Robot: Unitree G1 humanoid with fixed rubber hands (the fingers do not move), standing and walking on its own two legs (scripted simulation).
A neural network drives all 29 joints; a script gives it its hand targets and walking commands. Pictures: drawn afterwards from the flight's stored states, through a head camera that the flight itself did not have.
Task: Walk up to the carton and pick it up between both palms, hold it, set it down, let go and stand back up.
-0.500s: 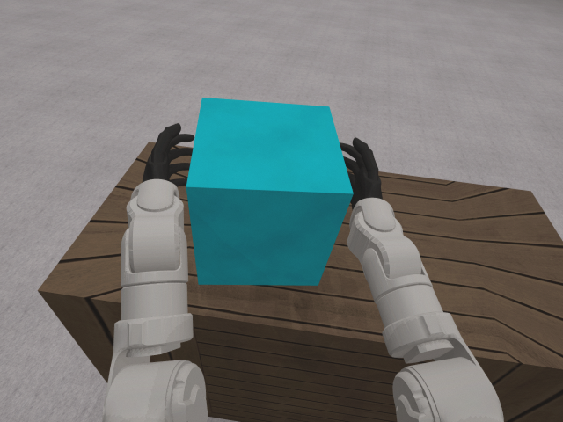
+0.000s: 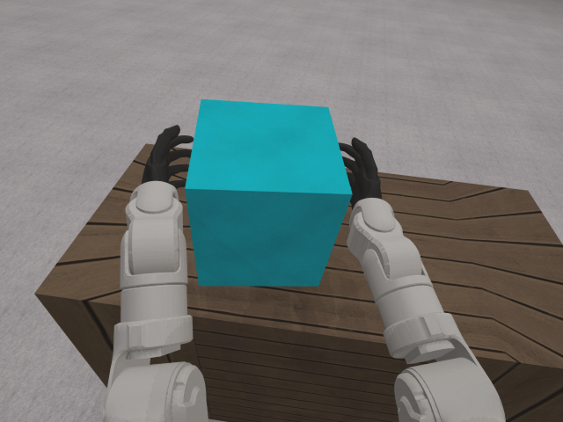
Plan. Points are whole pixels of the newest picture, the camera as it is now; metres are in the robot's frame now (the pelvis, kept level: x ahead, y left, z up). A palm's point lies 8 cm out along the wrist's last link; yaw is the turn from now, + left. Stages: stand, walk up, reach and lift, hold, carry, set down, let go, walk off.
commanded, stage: hold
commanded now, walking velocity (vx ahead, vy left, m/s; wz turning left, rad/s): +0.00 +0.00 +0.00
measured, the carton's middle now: (262, 197) +0.39 +0.01 +0.14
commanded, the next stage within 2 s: none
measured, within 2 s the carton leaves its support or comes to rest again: neither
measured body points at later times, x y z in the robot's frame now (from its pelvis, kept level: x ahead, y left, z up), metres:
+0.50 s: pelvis +0.00 +0.00 +0.00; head -0.03 +0.04 +0.45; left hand +0.38 +0.14 +0.18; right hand +0.37 -0.13 +0.17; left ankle +0.04 +0.12 -0.75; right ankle +0.02 -0.11 -0.75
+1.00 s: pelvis +0.00 +0.00 +0.00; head -0.03 +0.04 +0.45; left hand +0.38 +0.15 +0.18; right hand +0.37 -0.13 +0.17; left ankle +0.04 +0.12 -0.75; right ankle +0.02 -0.11 -0.75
